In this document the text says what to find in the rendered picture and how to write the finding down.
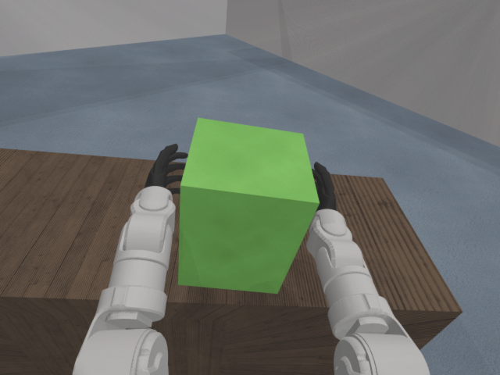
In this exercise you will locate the right robot forearm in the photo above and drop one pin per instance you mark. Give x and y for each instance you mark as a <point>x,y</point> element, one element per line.
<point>355,306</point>

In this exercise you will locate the robot right upper arm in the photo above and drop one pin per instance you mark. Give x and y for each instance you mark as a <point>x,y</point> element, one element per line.
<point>378,354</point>

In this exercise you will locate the right robot hand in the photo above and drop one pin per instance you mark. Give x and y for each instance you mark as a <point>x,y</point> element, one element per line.
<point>324,187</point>

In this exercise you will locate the left robot hand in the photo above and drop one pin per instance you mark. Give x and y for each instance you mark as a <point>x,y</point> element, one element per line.
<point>158,174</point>

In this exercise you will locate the carton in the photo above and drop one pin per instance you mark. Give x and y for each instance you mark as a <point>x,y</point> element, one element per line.
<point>247,198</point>

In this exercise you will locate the pedestal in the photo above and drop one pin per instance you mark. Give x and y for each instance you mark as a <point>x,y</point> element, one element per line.
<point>61,217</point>

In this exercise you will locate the left robot forearm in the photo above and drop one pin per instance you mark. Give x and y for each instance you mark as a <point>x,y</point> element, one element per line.
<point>135,297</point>

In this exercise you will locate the robot left upper arm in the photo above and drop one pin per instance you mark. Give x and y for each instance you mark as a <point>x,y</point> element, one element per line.
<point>124,352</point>

